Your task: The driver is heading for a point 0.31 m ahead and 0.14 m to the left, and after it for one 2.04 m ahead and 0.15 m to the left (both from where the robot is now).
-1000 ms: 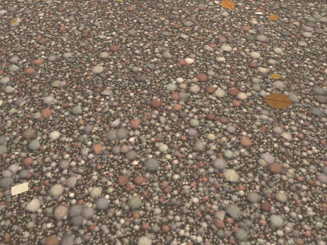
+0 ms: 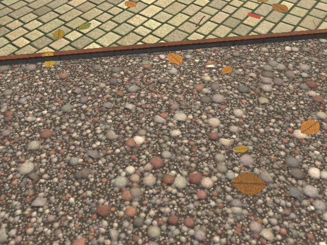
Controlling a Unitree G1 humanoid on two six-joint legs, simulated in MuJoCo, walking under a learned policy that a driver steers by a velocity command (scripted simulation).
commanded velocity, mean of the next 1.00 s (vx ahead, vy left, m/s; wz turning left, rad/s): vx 0.22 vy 0.00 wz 0.33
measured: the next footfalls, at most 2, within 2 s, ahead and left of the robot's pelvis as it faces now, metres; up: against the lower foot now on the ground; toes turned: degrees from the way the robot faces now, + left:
left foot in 0.28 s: +0.31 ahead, +0.16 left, +0.00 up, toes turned +16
right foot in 0.74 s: +0.46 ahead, -0.02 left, +0.00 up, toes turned +28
